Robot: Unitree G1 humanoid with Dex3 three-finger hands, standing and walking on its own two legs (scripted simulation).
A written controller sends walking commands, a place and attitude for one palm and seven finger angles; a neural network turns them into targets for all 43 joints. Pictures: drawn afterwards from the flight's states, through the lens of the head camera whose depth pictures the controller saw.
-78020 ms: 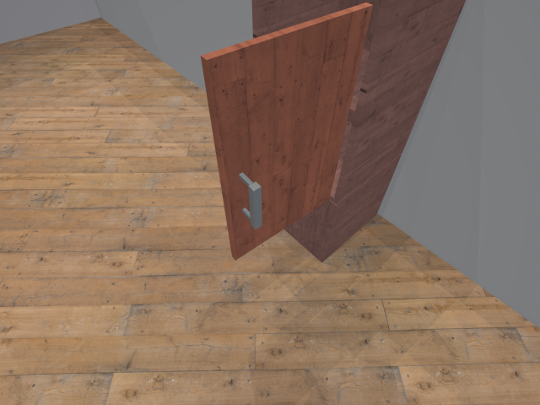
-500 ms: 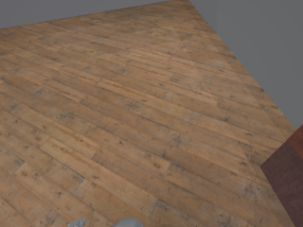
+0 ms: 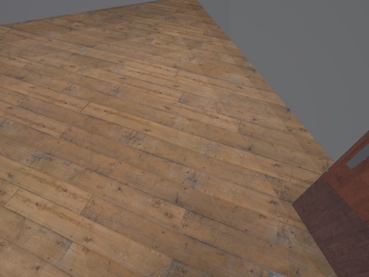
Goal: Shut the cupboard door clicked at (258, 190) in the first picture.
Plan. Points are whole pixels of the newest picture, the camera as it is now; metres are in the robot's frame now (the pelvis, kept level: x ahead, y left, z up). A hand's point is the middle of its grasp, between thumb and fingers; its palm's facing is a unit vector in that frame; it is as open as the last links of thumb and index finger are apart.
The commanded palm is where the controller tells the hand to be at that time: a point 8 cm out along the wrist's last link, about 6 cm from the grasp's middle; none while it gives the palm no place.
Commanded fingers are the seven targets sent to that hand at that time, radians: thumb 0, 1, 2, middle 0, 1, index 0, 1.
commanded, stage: turn to face it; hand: left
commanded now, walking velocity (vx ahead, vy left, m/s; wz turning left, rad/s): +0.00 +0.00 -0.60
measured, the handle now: out of the picture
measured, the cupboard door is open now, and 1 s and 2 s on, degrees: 5 5 5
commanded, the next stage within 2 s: take the last steps up to it in 1.68 s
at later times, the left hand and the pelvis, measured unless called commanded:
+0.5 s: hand (111, 243) +0.20 +0.22 -0.14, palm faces -0.27 -0.94 -0.23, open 7.4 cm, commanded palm none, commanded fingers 0.00 0.90 0.90 -0.20 -0.30 -0.20 -0.30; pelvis +0.03 +0.04 +0.02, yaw -18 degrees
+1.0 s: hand (141, 241) +0.21 +0.14 -0.15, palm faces -0.54 -0.81 -0.22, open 7.4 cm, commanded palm none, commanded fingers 0.00 0.90 0.90 -0.20 -0.30 -0.20 -0.30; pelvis +0.03 +0.02 +0.01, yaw -35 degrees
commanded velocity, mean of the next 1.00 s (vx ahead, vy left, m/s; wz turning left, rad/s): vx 0.00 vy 0.00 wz -0.60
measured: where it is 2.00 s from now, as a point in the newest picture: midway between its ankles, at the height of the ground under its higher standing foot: outside the picture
